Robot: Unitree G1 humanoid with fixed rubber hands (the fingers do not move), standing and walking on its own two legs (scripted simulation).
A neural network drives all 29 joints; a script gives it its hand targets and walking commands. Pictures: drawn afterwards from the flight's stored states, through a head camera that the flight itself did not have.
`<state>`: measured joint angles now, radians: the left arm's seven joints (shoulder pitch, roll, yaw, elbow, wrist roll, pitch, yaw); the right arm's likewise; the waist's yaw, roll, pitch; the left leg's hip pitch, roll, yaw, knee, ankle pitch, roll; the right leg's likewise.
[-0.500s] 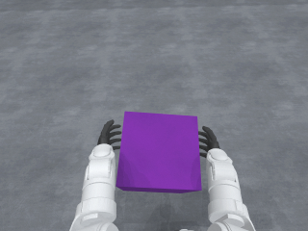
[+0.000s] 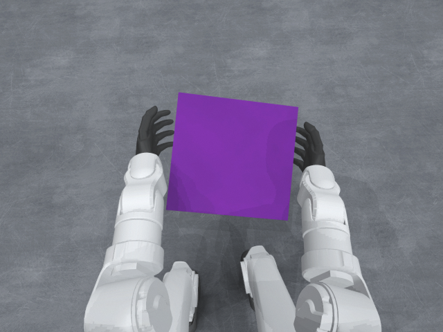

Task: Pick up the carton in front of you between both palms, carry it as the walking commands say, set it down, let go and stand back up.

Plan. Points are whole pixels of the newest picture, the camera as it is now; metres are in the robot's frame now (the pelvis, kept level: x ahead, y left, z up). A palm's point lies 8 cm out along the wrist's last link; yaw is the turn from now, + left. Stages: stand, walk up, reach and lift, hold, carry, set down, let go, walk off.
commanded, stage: set down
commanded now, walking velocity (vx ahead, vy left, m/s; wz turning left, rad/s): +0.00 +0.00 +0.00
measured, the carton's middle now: (226, 160) +0.44 -0.05 -0.17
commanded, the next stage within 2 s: none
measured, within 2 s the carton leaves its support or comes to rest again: rests again in 1.74 s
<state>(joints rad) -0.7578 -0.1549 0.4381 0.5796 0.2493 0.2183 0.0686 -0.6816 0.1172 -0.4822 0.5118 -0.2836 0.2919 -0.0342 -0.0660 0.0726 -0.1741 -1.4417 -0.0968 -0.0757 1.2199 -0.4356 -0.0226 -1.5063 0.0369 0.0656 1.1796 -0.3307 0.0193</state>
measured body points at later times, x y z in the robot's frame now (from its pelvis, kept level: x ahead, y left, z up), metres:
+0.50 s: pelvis -0.03 +0.00 -0.12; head +0.26 -0.03 +0.22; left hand +0.50 +0.06 -0.22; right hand +0.42 -0.23 -0.24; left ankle +0.05 +0.12 -0.61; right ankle +0.09 -0.12 -0.61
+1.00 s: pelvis -0.04 +0.01 -0.23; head +0.31 -0.02 +0.05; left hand +0.53 +0.03 -0.37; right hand +0.43 -0.25 -0.39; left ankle +0.05 +0.12 -0.61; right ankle +0.09 -0.12 -0.61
